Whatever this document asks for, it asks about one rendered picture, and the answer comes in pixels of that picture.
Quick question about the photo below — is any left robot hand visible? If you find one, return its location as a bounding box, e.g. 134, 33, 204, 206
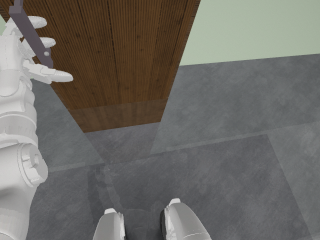
0, 16, 73, 84

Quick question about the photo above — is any left robot thigh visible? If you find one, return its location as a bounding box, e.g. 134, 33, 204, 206
93, 212, 125, 240

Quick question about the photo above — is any handle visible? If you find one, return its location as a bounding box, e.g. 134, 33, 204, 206
8, 0, 54, 68

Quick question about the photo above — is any cupboard door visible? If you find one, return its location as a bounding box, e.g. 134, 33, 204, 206
0, 0, 196, 110

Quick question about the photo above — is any right robot shin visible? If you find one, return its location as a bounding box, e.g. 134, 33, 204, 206
165, 198, 181, 240

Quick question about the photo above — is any robot left forearm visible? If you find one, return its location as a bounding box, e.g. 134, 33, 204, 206
0, 69, 38, 148

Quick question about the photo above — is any robot left upper arm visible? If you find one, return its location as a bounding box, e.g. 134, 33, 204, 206
0, 142, 48, 240

